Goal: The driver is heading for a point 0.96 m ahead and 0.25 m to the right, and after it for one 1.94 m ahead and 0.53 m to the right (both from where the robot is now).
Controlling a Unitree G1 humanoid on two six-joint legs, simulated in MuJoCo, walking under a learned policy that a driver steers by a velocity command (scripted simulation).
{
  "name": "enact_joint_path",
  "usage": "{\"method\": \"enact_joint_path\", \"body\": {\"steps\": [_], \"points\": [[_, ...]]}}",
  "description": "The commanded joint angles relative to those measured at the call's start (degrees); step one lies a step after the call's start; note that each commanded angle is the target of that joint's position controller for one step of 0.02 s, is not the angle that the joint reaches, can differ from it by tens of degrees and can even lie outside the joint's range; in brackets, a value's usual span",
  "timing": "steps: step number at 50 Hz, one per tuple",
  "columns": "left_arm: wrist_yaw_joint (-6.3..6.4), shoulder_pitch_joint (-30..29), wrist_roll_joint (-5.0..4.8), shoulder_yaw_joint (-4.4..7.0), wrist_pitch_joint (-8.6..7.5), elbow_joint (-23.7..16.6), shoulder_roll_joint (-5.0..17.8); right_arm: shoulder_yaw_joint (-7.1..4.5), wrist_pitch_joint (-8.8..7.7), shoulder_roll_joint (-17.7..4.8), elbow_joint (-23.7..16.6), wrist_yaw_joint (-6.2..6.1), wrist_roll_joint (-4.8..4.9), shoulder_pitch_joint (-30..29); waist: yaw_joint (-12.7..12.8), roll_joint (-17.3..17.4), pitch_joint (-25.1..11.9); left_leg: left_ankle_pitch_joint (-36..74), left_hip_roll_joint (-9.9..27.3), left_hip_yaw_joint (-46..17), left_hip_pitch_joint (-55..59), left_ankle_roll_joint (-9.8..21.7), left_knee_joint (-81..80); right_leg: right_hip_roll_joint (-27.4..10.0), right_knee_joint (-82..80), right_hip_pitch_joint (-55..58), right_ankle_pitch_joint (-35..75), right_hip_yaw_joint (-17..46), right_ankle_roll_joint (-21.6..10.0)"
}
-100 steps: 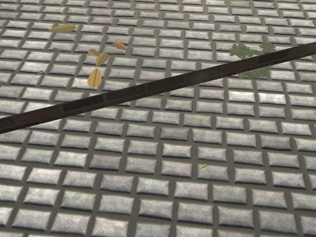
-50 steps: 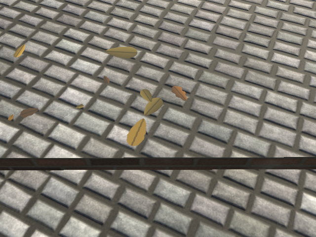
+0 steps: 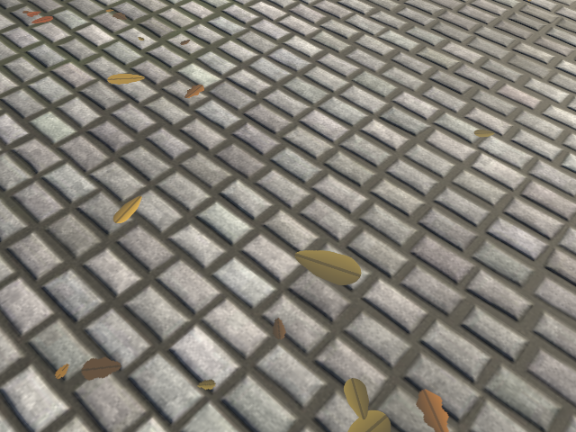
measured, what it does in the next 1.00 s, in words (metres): climbs: right foot 0.11 m higher, then left foot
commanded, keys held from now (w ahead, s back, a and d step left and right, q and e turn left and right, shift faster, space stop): w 0.68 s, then w+e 0.32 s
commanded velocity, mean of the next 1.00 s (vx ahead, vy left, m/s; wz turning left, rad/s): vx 0.50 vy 0.00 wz -0.08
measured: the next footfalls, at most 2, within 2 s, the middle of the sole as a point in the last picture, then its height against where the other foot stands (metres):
right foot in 0.38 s outside the picture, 0.11 m higher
left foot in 0.94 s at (254, 336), level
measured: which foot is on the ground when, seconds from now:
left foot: down 0.00-0.38, up 0.40-0.92, down 0.94-1.00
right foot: up 0.00-0.36, down 0.38-0.96, up 0.98-1.00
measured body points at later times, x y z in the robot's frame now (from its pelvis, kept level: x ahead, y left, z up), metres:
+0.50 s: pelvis +0.28 -0.06 +0.06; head +0.29 -0.06 +0.51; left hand +0.44 +0.18 -0.04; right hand +0.30 -0.30 -0.09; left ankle +0.13 +0.09 -0.53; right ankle +0.35 -0.14 -0.63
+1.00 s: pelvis +0.55 -0.01 +0.10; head +0.58 -0.01 +0.55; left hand +0.53 +0.26 -0.04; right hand +0.75 -0.26 +0.02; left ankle +0.65 +0.09 -0.63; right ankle +0.37 -0.14 -0.58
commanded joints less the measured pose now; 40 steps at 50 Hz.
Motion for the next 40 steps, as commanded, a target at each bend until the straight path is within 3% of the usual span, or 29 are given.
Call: {"method": "enact_joint_path", "body": {"steps": [1, 3, 5, 7, 8, 9, 10, 11, 12, 13, 14, 15, 17, 18, 19, 20, 21, 22, 23, 24, 25, 26, 28, 29, 32, 35, 37, 40], "points": [[-0.13, -3.14, 0.44, 0.60, -0.66, -5.52, 2.72, -1.31, 0.19, -5.35, 0.67, 0.11, -0.91, 6.59, -1.65, 8.18, 3.13, -9.98, 15.94, -23.74, 12.91, 11.52, -18.19, -4.94, 13.24, -25.64, 4.87, 1.32, 0.60], [0.03, -0.42, -0.51, -0.51, 0.71, -4.78, -1.73, -0.43, 0.23, -3.02, 3.99, 0.33, -0.74, 9.43, -0.16, 10.31, 3.03, -5.33, 15.98, -20.23, 9.65, 12.51, -18.01, -4.19, 30.55, -31.56, 1.26, -0.23, 1.17], [0.58, -3.34, -1.03, -1.87, 1.42, -6.97, -4.73, 0.34, 0.51, -1.92, 7.63, 0.41, -0.42, 12.96, 0.09, 8.14, 4.94, -6.87, 17.72, -19.20, 9.64, 12.11, -16.57, -4.24, 46.52, -45.30, -0.85, 0.62, 0.90], [0.62, -8.99, -0.48, -3.63, 1.14, -10.92, -7.49, 1.23, 1.05, -0.95, 11.11, -0.11, -0.56, 15.85, -0.13, 5.69, 7.20, -7.00, 17.56, -16.66, 7.99, 10.15, -15.38, -3.71, 52.10, -54.42, 1.01, 2.14, 0.34], [0.32, -12.41, 0.00, -4.73, 0.78, -13.75, -8.59, 1.56, 1.49, -1.04, 11.71, -0.40, -1.00, 15.89, -0.01, 4.79, 7.14, -7.97, 15.59, -13.80, 5.57, 8.86, -15.56, -3.65, 48.18, -54.88, 3.69, 1.13, 0.25], [0.03, -14.80, 0.40, -5.35, 0.34, -15.90, -8.65, 1.95, 1.67, -0.91, 12.04, -0.76, -1.31, 15.38, 0.22, 4.30, 7.65, -7.87, 13.76, -11.71, 2.62, 8.11, -16.36, -3.99, 42.31, -53.64, 6.55, 0.06, 0.52], [-0.12, -16.61, 1.12, -5.93, -0.14, -18.15, -8.63, 2.24, 1.72, -1.14, 12.10, -1.82, -0.99, 14.49, 0.89, 3.63, 6.39, -5.77, 12.45, -10.22, 0.11, 7.48, -17.31, -5.15, 34.50, -50.06, 10.24, -0.47, 1.03], [-0.32, -18.53, 2.21, -6.18, -0.41, -19.66, -7.08, 1.93, 1.47, -2.91, 11.42, -2.61, -0.61, 13.88, 0.68, 2.26, 3.67, -3.17, 11.21, -8.22, -4.28, 8.25, -21.56, -5.15, 22.51, -39.76, 15.32, -4.74, 1.42], [-0.10, -20.70, 2.82, -6.01, -0.81, -20.82, -7.10, 1.40, 0.85, -4.49, 12.33, -3.22, 0.32, 15.89, -0.18, 4.14, 1.01, 0.98, 12.75, -9.69, -3.88, 9.14, -25.58, -5.96, 16.82, -31.06, 18.67, -4.96, 1.31], [-0.01, -21.43, 1.98, -5.45, -0.89, -20.73, -5.19, 1.21, 0.15, -4.96, 13.36, -3.45, 1.47, 17.56, -0.80, 4.19, 0.52, 5.70, 13.13, -7.64, -0.64, 9.18, -28.90, -5.99, 8.37, -25.43, 19.27, -7.04, 0.55], [-0.01, -22.61, 1.31, -5.52, -0.87, -21.05, -5.45, 0.92, -0.08, -5.92, 14.77, -3.52, 2.32, 19.72, -1.52, 5.81, 0.82, 11.80, 13.73, -6.70, 5.07, 8.82, -29.58, -5.30, 1.17, -22.63, 17.31, -8.29, -0.35], [-0.25, -21.27, 0.64, -5.40, -0.86, -20.51, -5.66, 0.96, 0.24, -6.50, 15.55, -3.40, 2.49, 20.07, -0.38, 7.70, 0.71, 25.63, 13.45, -4.19, 11.44, 7.76, -26.79, -3.22, -5.17, -19.72, 12.72, -10.32, -1.76], [-0.93, -16.87, -0.17, -3.67, -0.99, -19.97, -2.88, 0.97, 1.30, -7.60, 16.71, -2.85, 1.06, 22.84, 2.65, 14.94, -4.12, 69.23, 15.30, -3.36, 25.23, 6.34, -15.76, 3.36, -10.35, -13.27, 4.10, -13.96, -5.00], [-1.24, -10.55, -0.33, -2.33, -0.67, -19.00, -0.21, 0.98, 2.01, -8.03, 16.82, -2.63, 0.18, 20.91, 6.77, 16.88, -6.84, 82.69, 16.08, -2.59, 29.58, 4.82, -7.39, 4.99, -16.85, -8.04, 5.01, -12.06, -7.32], [-1.50, -3.41, -0.18, -0.97, -0.36, -17.28, 3.18, 0.64, 1.69, -8.39, 15.56, -2.58, -0.41, 18.40, 10.27, 17.60, -10.95, 85.84, 15.49, -2.38, 26.56, 4.14, 2.99, 2.79, -19.73, 2.25, 8.93, -4.34, -9.87], [-1.76, 3.56, 2.05, 0.79, -0.46, -13.99, 8.05, 1.33, 0.21, -2.97, 13.14, -2.01, -0.93, 22.60, 7.63, -0.47, -20.88, 65.83, 8.21, -2.14, 6.27, 1.97, 21.51, -9.64, -26.17, 23.84, 10.90, 18.89, -17.09], [-1.02, 12.24, 2.76, 1.84, 0.61, -9.76, 10.87, 1.89, -1.59, 0.66, 13.88, -0.19, -1.78, 21.91, 9.40, -18.81, -26.17, -2.52, -4.19, -7.84, -7.34, -0.42, 40.91, -18.61, -50.53, 34.93, 9.28, 48.50, -22.67], [-0.14, 9.52, 3.09, 0.93, 0.23, -9.18, 6.83, 0.45, -2.83, -1.18, 13.74, 1.63, -0.52, 19.78, 7.94, -11.92, -22.55, -7.55, -5.55, -17.19, -15.82, -0.65, 61.18, -21.46, -54.47, 30.76, 3.75, 54.54, -21.09], [-0.36, 3.13, 1.27, 0.16, -0.08, -8.46, 3.87, 0.24, -2.79, -0.98, 10.65, 2.00, 1.13, 12.40, 5.19, -5.44, -9.91, -8.06, -2.56, -13.11, -22.36, 0.29, 66.00, -20.80, -53.41, 20.56, -0.94, 45.27, -17.88], [-1.00, 0.81, 1.29, -0.61, -0.58, -6.47, 0.51, 0.59, -2.35, -0.53, 6.95, 1.40, 1.47, 5.22, 3.74, -0.78, -2.06, -6.90, 0.98, -8.31, -25.27, 2.15, 67.23, -18.84, -52.29, 10.78, -1.98, 34.07, -15.08], [-1.54, -0.94, 2.54, -1.37, -0.88, -3.92, -3.16, 0.36, -1.67, -0.54, 4.73, 0.71, 1.54, 2.61, 0.88, 1.48, 1.10, -4.42, 3.37, -7.33, -24.03, 3.66, 69.04, -16.27, -53.02, 3.80, 1.66, 25.67, -12.68], [-2.01, -2.44, 3.50, -1.98, -1.03, -2.29, -5.98, 0.65, -0.86, 0.80, 3.96, 0.50, 1.99, 4.78, -2.13, -0.49, 1.37, -2.25, 4.28, -7.95, -22.34, 4.81, 67.82, -13.35, -53.91, 0.56, 2.92, 19.24, -10.99], [-2.36, -2.32, 2.27, -1.49, -1.46, 0.67, -5.93, 1.45, -0.15, 2.71, 3.80, 0.02, 2.22, 7.21, -4.32, -1.90, 2.48, 2.12, 3.85, -9.27, -24.25, 5.56, 62.43, -9.75, -57.05, 2.28, 8.71, 9.72, -9.37], [-2.34, -2.22, 2.08, -0.76, -1.76, 0.91, -3.10, 1.47, 0.15, 1.78, 3.98, -0.35, 2.27, 8.17, -4.89, -1.90, 2.90, 2.00, 4.15, -8.42, -24.72, 4.56, 56.13, -9.39, -59.24, 2.91, 10.59, 7.17, -10.45], [-0.58, -0.88, 2.13, -0.37, -2.31, 2.04, -0.71, 0.71, -0.25, -1.23, 2.49, -0.25, 0.34, 1.98, -3.93, -1.40, 1.58, 9.06, 5.86, -4.92, -24.62, 0.26, 42.14, -8.30, -62.98, 6.65, 21.13, 1.93, -11.49], [0.96, 3.19, 1.49, 0.20, -2.19, 3.07, 1.60, 0.87, -1.19, -0.69, 0.89, 0.13, 0.27, -5.57, -0.84, -1.04, 0.77, 16.76, 7.61, -1.65, -24.20, -2.11, 26.65, -8.33, -64.58, 12.29, 24.87, 1.16, -11.72], [1.46, 6.36, 0.95, 0.66, -1.82, 3.49, 2.92, 1.14, -1.65, 0.23, -0.12, 0.36, 1.06, -10.95, 1.83, -1.13, 1.86, 17.39, 6.81, -1.07, -21.91, -3.48, 16.17, -9.63, -65.97, 15.53, 23.54, 2.90, -12.03], [1.64, 8.34, 0.28, 1.68, -0.92, 3.70, 5.11, 0.66, -2.36, -0.79, -1.09, 0.96, 1.65, -15.94, 3.78, -1.82, 4.07, 15.66, 5.56, -1.23, -20.53, -4.68, 5.82, -11.71, -64.81, 21.22, 20.78, 4.95, -12.27]]}}
Velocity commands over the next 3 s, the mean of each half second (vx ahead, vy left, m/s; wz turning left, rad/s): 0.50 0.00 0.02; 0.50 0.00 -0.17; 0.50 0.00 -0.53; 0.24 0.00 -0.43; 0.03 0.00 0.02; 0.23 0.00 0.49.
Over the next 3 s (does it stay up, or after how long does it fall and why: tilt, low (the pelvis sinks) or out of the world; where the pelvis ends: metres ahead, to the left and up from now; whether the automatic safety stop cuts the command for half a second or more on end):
stays up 1.09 -0.28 0.11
